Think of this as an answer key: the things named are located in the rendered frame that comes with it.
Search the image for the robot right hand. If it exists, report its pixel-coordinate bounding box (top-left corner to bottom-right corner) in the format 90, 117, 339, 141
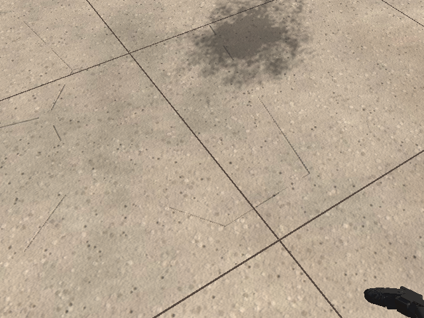
364, 286, 424, 318

